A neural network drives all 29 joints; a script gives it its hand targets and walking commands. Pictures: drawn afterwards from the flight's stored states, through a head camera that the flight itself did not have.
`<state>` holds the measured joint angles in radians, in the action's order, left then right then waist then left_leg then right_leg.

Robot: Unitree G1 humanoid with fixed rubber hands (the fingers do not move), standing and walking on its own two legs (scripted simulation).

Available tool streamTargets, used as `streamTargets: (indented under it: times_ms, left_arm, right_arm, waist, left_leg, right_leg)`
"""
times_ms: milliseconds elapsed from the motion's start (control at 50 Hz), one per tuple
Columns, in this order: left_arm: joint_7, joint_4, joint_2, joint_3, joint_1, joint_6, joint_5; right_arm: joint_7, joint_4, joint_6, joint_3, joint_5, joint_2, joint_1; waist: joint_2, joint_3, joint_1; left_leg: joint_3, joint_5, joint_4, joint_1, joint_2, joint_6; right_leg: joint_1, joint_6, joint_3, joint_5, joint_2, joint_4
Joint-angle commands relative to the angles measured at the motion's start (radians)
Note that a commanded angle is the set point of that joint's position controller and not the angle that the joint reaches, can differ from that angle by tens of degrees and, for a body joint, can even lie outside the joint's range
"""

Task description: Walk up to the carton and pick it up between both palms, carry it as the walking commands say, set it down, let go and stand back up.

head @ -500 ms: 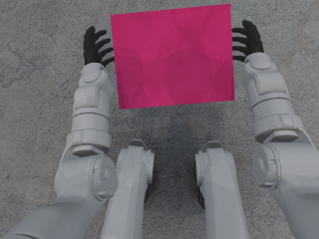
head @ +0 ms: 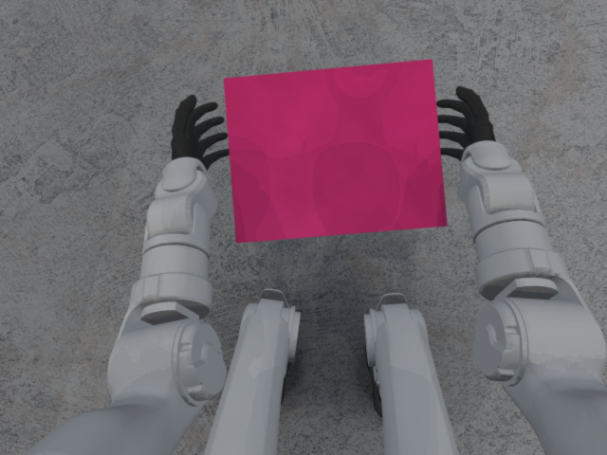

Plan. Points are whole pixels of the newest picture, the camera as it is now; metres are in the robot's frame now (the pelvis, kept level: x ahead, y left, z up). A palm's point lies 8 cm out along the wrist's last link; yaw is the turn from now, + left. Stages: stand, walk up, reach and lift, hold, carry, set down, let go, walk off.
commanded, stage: reach and lift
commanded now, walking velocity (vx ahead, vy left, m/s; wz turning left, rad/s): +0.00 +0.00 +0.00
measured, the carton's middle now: (331, 162) +0.50 +0.00 -0.16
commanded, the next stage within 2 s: none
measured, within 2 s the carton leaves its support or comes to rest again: neither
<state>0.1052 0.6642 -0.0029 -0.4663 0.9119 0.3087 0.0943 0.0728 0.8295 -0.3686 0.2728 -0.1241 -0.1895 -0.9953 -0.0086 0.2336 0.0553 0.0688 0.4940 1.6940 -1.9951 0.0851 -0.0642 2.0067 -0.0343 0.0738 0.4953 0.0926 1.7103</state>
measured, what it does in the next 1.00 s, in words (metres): rises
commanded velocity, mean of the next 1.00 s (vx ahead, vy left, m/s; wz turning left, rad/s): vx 0.00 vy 0.00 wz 0.00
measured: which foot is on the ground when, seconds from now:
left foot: down 0.00-1.00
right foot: down 0.00-1.00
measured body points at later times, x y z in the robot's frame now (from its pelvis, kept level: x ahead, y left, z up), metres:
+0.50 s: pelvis +0.02 +0.00 +0.07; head +0.23 -0.02 +0.46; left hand +0.46 +0.18 +0.01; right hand +0.48 -0.18 -0.01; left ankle +0.10 +0.13 -0.47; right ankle +0.10 -0.12 -0.47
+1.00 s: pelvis +0.05 +0.00 +0.14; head +0.21 -0.01 +0.56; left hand +0.44 +0.19 +0.08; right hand +0.46 -0.17 +0.07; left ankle +0.10 +0.13 -0.47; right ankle +0.10 -0.12 -0.47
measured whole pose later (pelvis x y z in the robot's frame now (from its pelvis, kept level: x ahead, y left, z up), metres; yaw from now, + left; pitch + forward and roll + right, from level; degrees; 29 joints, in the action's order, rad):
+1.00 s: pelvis +0.05 +0.00 +0.14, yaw +0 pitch +36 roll +1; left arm 0.08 0.60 0.07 -0.43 0.59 0.28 0.14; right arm 0.02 0.71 -0.33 0.31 -0.18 -0.06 -0.65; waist 0.00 0.29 0.05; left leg 0.10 0.43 1.21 -1.41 0.08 -0.04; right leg 1.41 -0.02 0.10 0.44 0.08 1.23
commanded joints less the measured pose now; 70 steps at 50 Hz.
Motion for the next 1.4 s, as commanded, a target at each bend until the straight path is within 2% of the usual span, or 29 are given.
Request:
streamTargets:
  times_ms: [0,240,440,980,1380]
  left_arm:
    - [-0.326,0.005,0.915,0.534,0.603,0.019,-0.136]
    - [-0.346,0.021,0.93,0.547,0.512,0.01,-0.132]
    - [-0.349,0.005,0.951,0.568,0.443,0.007,-0.122]
    - [-0.375,-0.029,0.994,0.604,0.203,-0.006,-0.074]
    - [-0.397,-0.113,1.003,0.627,0.013,0.023,-0.024]
  right_arm:
    - [-0.326,-0.196,0.094,-0.393,0.176,0.987,-0.652]
    - [-0.316,-0.237,0.095,-0.412,0.159,1.01,-0.565]
    - [-0.326,-0.232,0.095,-0.422,0.149,1.032,-0.495]
    - [-0.356,-0.247,0.11,-0.444,0.111,1.092,-0.251]
    - [-0.392,-0.302,0.084,-0.459,0.079,1.114,-0.07]
  waist:
    - [0.076,1.022,0.0]
    - [0.08,0.982,-0.006]
    - [0.084,0.941,-0.002]
    - [0.06,0.773,-0.005]
    - [0.046,0.627,-0.003]
  left_leg:
    - [-0.145,-0.26,-0.175,0.578,0.062,0.038]
    - [-0.139,-0.259,-0.26,0.626,0.068,0.045]
    - [-0.121,-0.267,-0.348,0.747,0.066,0.045]
    - [-0.073,-0.36,-0.619,1.049,0.052,0.05]
    - [-0.041,-0.485,-0.863,1.314,0.029,0.055]
  right_leg:
    - [-0.63,0.029,-0.141,-0.229,0.056,-0.195]
    - [-0.758,0.017,-0.115,-0.252,0.049,-0.3]
    - [-0.813,0.016,-0.114,-0.246,0.051,-0.38]
    - [-1.062,0.02,-0.067,-0.336,0.038,-0.65]
    - [-1.302,0.026,-0.037,-0.461,0.017,-0.887]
